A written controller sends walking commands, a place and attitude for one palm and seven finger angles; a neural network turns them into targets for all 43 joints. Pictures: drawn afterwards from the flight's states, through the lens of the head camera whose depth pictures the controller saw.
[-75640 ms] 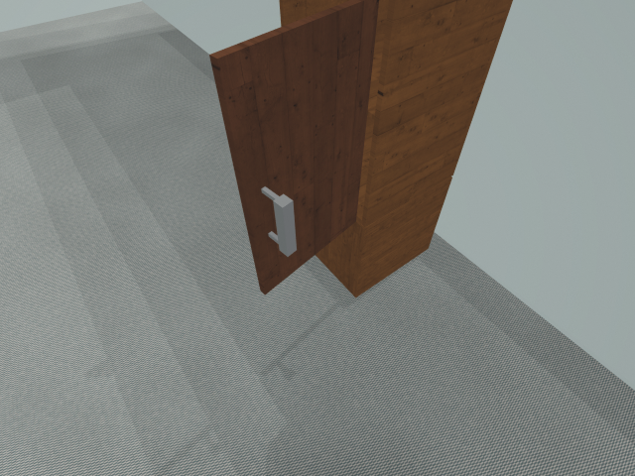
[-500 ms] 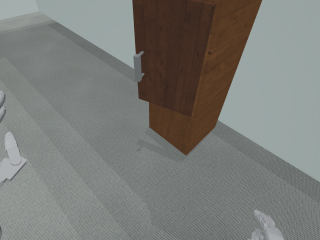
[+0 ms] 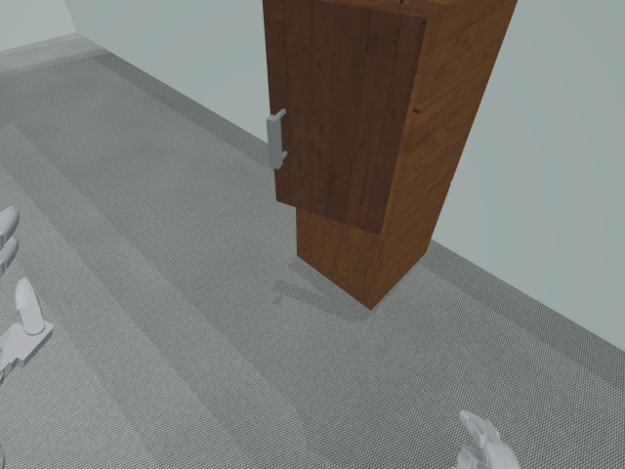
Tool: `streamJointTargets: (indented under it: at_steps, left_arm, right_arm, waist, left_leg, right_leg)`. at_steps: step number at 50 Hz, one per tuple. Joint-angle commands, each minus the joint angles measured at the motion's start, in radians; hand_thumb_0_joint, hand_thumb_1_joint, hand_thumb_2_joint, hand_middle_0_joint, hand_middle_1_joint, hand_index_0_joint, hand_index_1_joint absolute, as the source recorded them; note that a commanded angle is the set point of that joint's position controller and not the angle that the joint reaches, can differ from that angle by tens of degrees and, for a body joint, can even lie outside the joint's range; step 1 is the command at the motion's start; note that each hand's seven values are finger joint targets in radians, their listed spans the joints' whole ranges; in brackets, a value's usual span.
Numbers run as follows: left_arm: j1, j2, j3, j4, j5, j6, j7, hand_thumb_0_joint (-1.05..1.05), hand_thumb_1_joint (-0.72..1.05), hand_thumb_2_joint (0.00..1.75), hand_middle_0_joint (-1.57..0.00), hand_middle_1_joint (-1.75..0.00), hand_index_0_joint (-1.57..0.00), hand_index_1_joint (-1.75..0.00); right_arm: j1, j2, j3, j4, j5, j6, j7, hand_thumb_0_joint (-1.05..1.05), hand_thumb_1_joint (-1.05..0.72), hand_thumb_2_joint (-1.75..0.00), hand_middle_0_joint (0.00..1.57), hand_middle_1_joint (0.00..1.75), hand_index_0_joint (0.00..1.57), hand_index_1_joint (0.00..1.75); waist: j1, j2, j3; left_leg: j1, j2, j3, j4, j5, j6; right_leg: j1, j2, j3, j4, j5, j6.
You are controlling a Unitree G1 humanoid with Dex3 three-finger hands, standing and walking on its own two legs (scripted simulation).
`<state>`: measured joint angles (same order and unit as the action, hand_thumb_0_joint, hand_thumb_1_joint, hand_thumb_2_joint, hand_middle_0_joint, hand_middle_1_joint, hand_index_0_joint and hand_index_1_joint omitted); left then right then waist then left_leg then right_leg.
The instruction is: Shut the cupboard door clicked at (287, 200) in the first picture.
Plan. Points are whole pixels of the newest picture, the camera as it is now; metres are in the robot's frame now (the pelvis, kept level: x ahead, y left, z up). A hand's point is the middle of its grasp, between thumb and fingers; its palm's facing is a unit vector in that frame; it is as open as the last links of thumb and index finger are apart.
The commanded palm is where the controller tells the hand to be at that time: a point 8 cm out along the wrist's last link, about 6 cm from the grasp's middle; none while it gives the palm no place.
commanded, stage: let the arm hang, fingers relaxed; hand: left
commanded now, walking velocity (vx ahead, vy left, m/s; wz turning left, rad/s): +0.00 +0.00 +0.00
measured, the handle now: (279, 138) +0.91 +0.15 -0.08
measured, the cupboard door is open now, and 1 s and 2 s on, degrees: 18 18 18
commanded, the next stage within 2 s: look to check the result in 1.08 s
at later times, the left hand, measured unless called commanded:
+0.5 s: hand out of the picture -0.04 +0.21 -0.17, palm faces +0.02 -0.97 -0.23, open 7.1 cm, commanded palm none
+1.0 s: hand out of the picture +0.02 +0.20 -0.16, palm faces +0.00 -0.97 -0.23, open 7.3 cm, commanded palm none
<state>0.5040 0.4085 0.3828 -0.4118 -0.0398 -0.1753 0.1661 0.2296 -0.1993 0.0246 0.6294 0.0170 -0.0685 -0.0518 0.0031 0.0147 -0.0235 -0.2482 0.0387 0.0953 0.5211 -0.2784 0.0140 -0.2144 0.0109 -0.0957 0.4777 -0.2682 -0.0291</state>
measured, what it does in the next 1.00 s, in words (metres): stands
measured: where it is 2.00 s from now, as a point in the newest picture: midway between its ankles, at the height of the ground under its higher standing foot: outside the picture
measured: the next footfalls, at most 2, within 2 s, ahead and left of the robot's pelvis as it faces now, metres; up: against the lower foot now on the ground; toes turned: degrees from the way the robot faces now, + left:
none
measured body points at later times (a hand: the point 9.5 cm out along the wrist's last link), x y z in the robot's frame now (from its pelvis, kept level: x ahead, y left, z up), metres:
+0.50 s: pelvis -0.03 +0.00 +0.00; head -0.02 +0.01 +0.45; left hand -0.04 +0.26 -0.15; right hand -0.02 -0.25 -0.14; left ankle +0.00 +0.10 -0.74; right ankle -0.01 -0.10 -0.74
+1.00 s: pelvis -0.02 +0.00 +0.01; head -0.02 +0.00 +0.46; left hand +0.02 +0.25 -0.14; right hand -0.01 -0.25 -0.15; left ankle +0.00 +0.10 -0.74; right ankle -0.01 -0.10 -0.74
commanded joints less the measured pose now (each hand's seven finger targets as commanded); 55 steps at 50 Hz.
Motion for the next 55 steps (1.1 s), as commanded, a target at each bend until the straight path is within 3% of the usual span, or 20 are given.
streamJointTargets:
  at_steps: [1, 2, 4, 7, 9, 13, 17, 20, 25, 32, 46, 55]
  left_arm:
    - [-0.082, -0.025, -0.278, 0.514, 0.05, 0.188, -0.156, 0.0, 0.9, 0.9, -0.2, -0.3, -0.2, -0.3]
    - [-0.119, -0.038, -0.29, 0.549, 0.053, 0.185, -0.162, 0.0, 0.9, 0.9, -0.2, -0.3, -0.2, -0.3]
    - [-0.185, -0.011, -0.299, 0.644, 0.058, 0.178, -0.17, 0.0, 0.9, 0.9, -0.2, -0.3, -0.2, -0.3]
    - [-0.228, 0.016, -0.313, 0.817, 0.062, 0.168, -0.166, 0.0, 0.9, 0.9, -0.2, -0.3, -0.2, -0.3]
    - [-0.237, 0.004, -0.332, 0.933, 0.059, 0.171, -0.157, 0.0, 0.9, 0.9, -0.2, -0.3, -0.2, -0.3]
    - [-0.242, -0.02, -0.351, 1.114, 0.058, 0.177, -0.148, 0.0, 0.9, 0.9, -0.2, -0.3, -0.2, -0.3]
    - [-0.212, -0.062, -0.339, 1.257, 0.057, 0.176, -0.146, 0.0, 0.9, 0.9, -0.2, -0.3, -0.2, -0.3]
    - [-0.211, -0.048, -0.341, 1.33, 0.057, 0.173, -0.149, 0.0, 0.9, 0.9, -0.2, -0.3, -0.2, -0.3]
    - [-0.216, -0.052, -0.344, 1.42, 0.055, 0.162, -0.148, 0.0, 0.9, 0.9, -0.2, -0.3, -0.2, -0.3]
    - [-0.21, -0.054, -0.343, 1.48, 0.056, 0.163, -0.145, 0.0, 0.9, 0.9, -0.2, -0.3, -0.2, -0.3]
    - [-0.244, -0.044, -0.343, 1.501, 0.056, 0.156, -0.141, 0.0, 0.9, 0.9, -0.2, -0.3, -0.2, -0.3]
    - [-0.274, -0.027, -0.34, 1.502, 0.054, 0.146, -0.143, 0.0, 0.9, 0.9, -0.2, -0.3, -0.2, -0.3]
  right_arm:
    - [-0.082, -0.265, -0.092, 0.01, -0.011, -0.032, 0.058, 0.0, -0.9, -0.9, 0.2, 0.3, 0.2, 0.3]
    - [-0.078, -0.255, -0.083, 0.019, -0.018, -0.02, 0.058, 0.0, -0.9, -0.9, 0.2, 0.3, 0.2, 0.3]
    - [-0.086, -0.264, -0.069, 0.025, -0.024, 0.004, 0.057, 0.0, -0.9, -0.9, 0.2, 0.3, 0.2, 0.3]
    - [-0.084, -0.267, -0.06, 0.055, -0.032, 0.023, 0.054, 0.0, -0.9, -0.9, 0.2, 0.3, 0.2, 0.3]
    - [-0.063, -0.236, -0.048, 0.095, -0.037, 0.039, 0.053, 0.0, -0.9, -0.9, 0.2, 0.3, 0.2, 0.3]
    - [-0.058, -0.197, -0.03, 0.176, -0.042, 0.061, 0.052, 0.0, -0.9, -0.9, 0.2, 0.3, 0.2, 0.3]
    - [-0.035, -0.152, -0.037, 0.257, -0.046, 0.075, 0.043, 0.0, -0.9, -0.9, 0.2, 0.3, 0.2, 0.3]
    - [-0.006, -0.157, -0.047, 0.304, -0.041, 0.079, 0.038, 0.0, -0.9, -0.9, 0.2, 0.3, 0.2, 0.3]
    - [0.051, -0.158, -0.056, 0.364, -0.036, 0.073, 0.031, 0.0, -0.9, -0.9, 0.2, 0.3, 0.2, 0.3]
    - [0.075, -0.16, -0.061, 0.416, -0.035, 0.071, 0.028, 0.0, -0.9, -0.9, 0.2, 0.3, 0.2, 0.3]
    - [0.034, -0.152, -0.055, 0.451, -0.035, 0.058, 0.027, 0.0, -0.9, -0.9, 0.2, 0.3, 0.2, 0.3]
    - [0.004, -0.171, -0.056, 0.452, -0.034, 0.05, 0.025, 0.0, -0.9, -0.9, 0.2, 0.3, 0.2, 0.3]
  waist:
    - [-0.017, 0.077, -0.011]
    - [-0.008, 0.062, -0.021]
    - [0.0, -0.049, -0.011]
    - [-0.001, -0.204, -0.062]
    - [-0.008, -0.18, -0.092]
    - [-0.006, 0.012, -0.072]
    - [-0.004, 0.158, 0.012]
    - [-0.003, 0.15, 0.06]
    - [-0.011, 0.014, 0.081]
    - [-0.009, -0.074, 0.113]
    - [-0.004, -0.007, 0.107]
    - [-0.006, 0.017, 0.053]
  left_leg:
    - [-0.024, 0.104, -0.088, -0.027, 0.34, 0.002]
    - [-0.068, 0.114, -0.118, -0.047, 0.304, 0.022]
    - [-0.1, 0.123, -0.156, -0.077, 0.285, 0.044]
    - [-0.046, 0.088, -0.16, -0.055, 0.276, 0.037]
    - [0.012, 0.063, -0.138, -0.045, 0.263, 0.026]
    - [0.036, 0.063, -0.14, -0.119, 0.185, 0.019]
    - [-0.011, 0.052, -0.133, -0.183, -0.041, 0.015]
    - [-0.044, 0.06, -0.142, -0.212, -0.11, 0.017]
    - [0.002, 0.071, -0.143, -0.217, -0.066, 0.024]
    - [0.028, 0.076, -0.131, -0.229, -0.062, 0.033]
    - [0.048, 0.082, -0.124, -0.256, 0.034, 0.023]
    - [0.093, 0.088, -0.118, -0.245, 0.138, 0.018]
  right_leg:
    - [-0.068, -0.118, 0.103, 0.03, 0.226, -0.003]
    - [-0.063, -0.101, 0.083, 0.056, 0.149, -0.001]
    - [-0.031, -0.085, 0.078, 0.06, 0.105, -0.001]
    - [0.016, -0.122, 0.131, 0.019, 0.185, -0.024]
    - [0.009, -0.146, 0.153, 0.004, 0.196, -0.035]
    - [0.023, -0.124, 0.154, -0.048, 0.078, -0.016]
    - [0.016, -0.115, 0.15, -0.123, -0.021, -0.027]
    - [0.024, -0.111, 0.144, -0.157, -0.033, -0.031]
    - [-0.002, -0.115, 0.154, -0.194, -0.046, -0.033]
    - [-0.044, -0.115, 0.158, -0.208, -0.085, -0.027]
    - [0.008, -0.119, 0.155, -0.191, 0.044, -0.023]
    - [0.063, -0.13, 0.153, -0.2, 0.14, -0.025]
